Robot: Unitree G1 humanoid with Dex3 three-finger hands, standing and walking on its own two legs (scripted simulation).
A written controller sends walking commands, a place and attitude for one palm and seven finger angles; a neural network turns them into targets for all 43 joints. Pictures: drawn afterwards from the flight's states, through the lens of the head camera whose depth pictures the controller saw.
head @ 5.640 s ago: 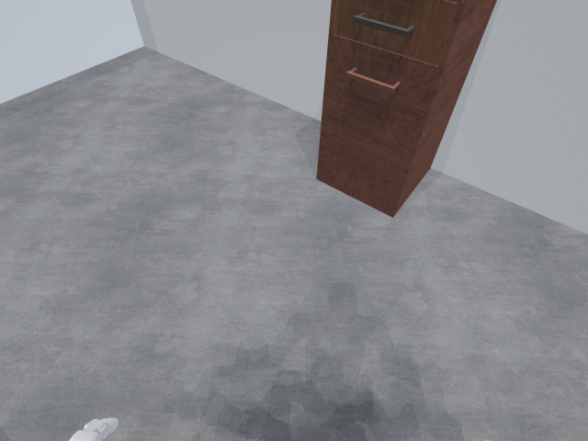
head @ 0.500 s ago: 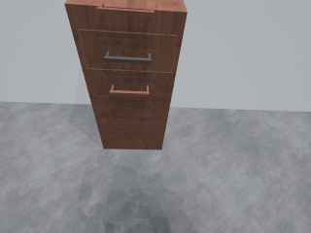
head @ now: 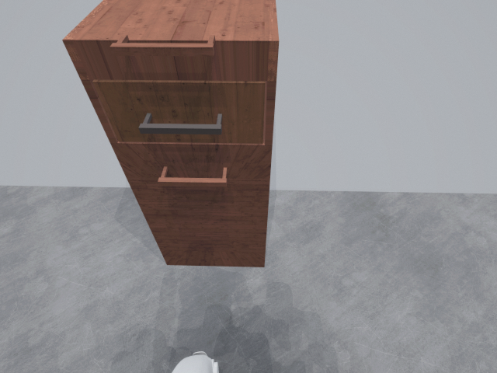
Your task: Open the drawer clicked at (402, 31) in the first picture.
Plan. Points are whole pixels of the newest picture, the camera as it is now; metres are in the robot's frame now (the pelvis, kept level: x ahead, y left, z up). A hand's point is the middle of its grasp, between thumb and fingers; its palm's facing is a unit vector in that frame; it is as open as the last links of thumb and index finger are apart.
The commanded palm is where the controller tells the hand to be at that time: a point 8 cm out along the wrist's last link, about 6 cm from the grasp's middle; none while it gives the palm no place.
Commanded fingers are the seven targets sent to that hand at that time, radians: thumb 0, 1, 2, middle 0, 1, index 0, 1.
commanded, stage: take the last steps up to it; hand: left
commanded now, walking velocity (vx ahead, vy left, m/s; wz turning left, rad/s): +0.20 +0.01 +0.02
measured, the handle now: (182, 123) +0.63 +0.20 +0.04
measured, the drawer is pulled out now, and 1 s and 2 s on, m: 0.00 0.00 0.00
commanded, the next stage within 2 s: come to a stop and stand still in 0.06 s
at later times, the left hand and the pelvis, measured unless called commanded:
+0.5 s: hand (165, 355) +0.19 +0.18 -0.17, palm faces +0.04 -0.96 -0.28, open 7.4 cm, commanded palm none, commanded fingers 0.00 0.90 0.90 -0.20 -0.30 -0.20 -0.30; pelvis +0.12 -0.02 -0.01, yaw -1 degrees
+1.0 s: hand out of the picture +0.11 +0.15 -0.15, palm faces +0.09 -0.95 -0.29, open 7.4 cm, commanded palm none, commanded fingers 0.00 0.90 0.90 -0.20 -0.30 -0.20 -0.30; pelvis +0.07 -0.05 +0.01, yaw +1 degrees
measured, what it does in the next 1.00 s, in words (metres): steps on the spot: left foot, then right foot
